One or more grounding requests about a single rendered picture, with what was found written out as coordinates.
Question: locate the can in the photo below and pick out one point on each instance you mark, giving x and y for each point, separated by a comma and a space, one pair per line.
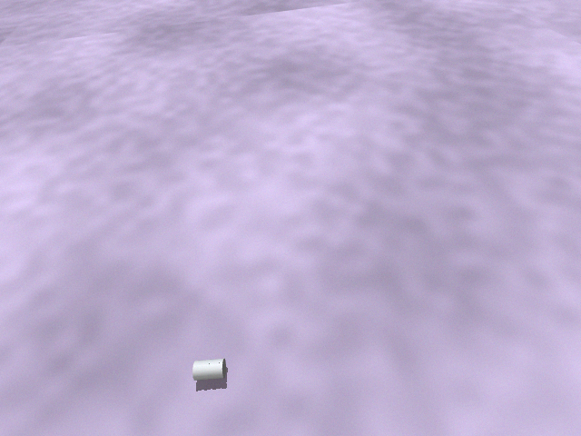
209, 369

